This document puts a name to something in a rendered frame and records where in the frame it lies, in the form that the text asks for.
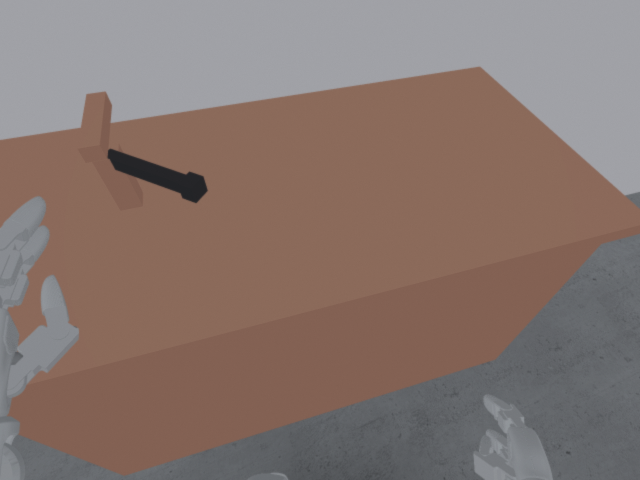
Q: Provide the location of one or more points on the robot right hand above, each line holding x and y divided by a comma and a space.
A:
518, 457

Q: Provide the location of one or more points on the robot left hand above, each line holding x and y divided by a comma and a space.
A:
22, 242

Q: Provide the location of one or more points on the counter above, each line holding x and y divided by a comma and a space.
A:
352, 242

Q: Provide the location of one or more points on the robot left forearm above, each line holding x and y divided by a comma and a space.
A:
12, 465

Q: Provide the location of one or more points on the tap lever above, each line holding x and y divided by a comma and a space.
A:
191, 186

